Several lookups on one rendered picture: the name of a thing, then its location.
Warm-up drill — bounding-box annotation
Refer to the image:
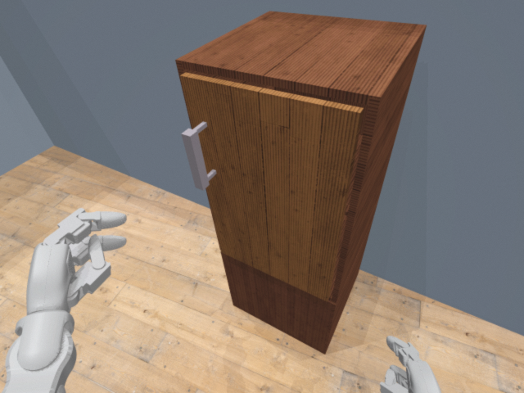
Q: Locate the robot left forearm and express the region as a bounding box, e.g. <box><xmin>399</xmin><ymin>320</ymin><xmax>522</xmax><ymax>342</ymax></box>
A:
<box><xmin>1</xmin><ymin>309</ymin><xmax>77</xmax><ymax>393</ymax></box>

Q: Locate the robot right hand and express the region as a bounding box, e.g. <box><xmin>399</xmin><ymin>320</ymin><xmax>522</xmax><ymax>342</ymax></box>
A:
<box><xmin>380</xmin><ymin>336</ymin><xmax>441</xmax><ymax>393</ymax></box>

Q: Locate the robot left hand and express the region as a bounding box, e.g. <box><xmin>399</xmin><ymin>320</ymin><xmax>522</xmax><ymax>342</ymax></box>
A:
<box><xmin>26</xmin><ymin>208</ymin><xmax>127</xmax><ymax>315</ymax></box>

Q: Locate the handle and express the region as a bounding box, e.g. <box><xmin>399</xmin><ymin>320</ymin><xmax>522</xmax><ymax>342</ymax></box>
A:
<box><xmin>181</xmin><ymin>121</ymin><xmax>217</xmax><ymax>191</ymax></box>

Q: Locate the cupboard door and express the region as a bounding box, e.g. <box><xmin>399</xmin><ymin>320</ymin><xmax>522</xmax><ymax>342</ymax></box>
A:
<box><xmin>180</xmin><ymin>72</ymin><xmax>364</xmax><ymax>302</ymax></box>

